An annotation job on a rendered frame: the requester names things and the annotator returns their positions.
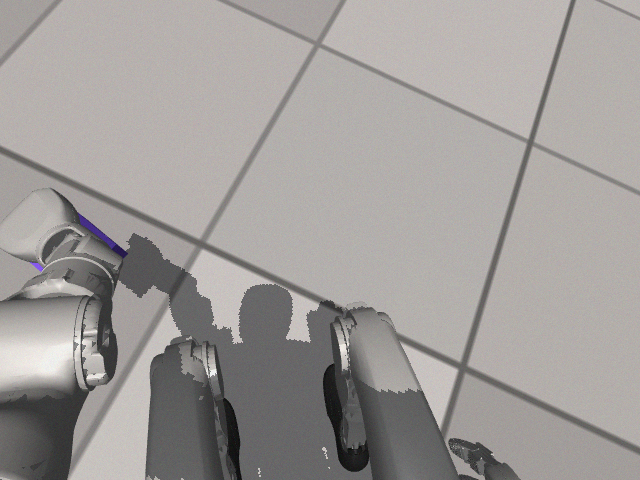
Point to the right robot foot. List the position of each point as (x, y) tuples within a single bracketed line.
[(352, 460)]

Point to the left robot foot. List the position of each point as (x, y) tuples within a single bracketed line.
[(233, 439)]

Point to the left robot arm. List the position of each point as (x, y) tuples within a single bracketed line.
[(56, 344)]

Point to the right robot hand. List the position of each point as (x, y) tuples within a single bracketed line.
[(481, 460)]

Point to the left robot hand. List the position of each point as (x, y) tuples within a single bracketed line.
[(39, 212)]

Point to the small box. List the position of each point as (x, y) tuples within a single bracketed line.
[(100, 234)]

